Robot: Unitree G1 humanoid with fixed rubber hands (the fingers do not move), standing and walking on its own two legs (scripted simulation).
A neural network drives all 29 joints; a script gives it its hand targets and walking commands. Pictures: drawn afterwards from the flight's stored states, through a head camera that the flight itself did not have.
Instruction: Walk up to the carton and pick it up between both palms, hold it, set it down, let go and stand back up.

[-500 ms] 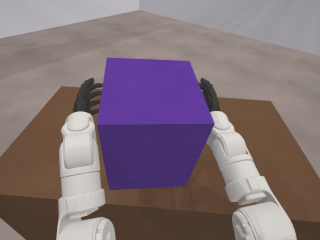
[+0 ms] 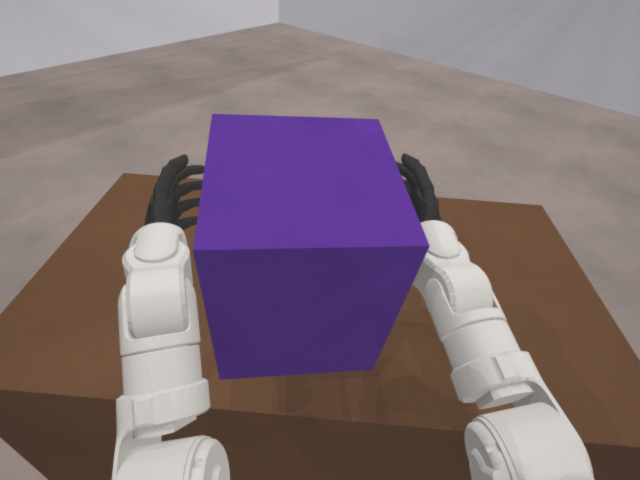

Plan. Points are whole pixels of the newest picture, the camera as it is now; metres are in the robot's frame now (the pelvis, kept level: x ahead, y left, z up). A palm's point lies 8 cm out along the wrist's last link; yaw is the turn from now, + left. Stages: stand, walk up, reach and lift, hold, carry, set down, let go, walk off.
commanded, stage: hold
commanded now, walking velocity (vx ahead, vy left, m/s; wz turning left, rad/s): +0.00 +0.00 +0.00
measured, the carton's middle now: (298, 250) +0.36 +0.01 +0.14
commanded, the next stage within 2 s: none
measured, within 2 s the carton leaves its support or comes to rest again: neither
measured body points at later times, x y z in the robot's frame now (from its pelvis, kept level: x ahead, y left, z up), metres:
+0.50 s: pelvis +0.00 +0.00 +0.00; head -0.05 +0.02 +0.45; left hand +0.36 +0.16 +0.20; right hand +0.37 -0.14 +0.19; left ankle +0.01 +0.13 -0.75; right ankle +0.01 -0.12 -0.75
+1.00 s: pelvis +0.00 +0.00 +0.00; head -0.05 +0.02 +0.45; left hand +0.36 +0.15 +0.20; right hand +0.37 -0.14 +0.19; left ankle +0.01 +0.13 -0.75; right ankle +0.01 -0.12 -0.75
